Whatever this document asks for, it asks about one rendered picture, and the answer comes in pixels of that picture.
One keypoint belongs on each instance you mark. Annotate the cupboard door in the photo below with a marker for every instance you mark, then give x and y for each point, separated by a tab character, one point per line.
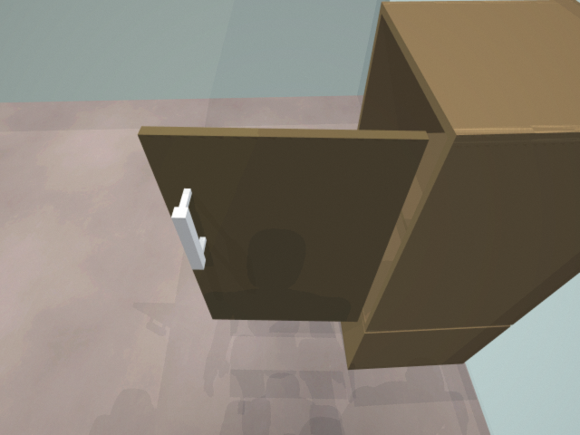
296	220

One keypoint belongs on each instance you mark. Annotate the handle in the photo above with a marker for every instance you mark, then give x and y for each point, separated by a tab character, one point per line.
182	220

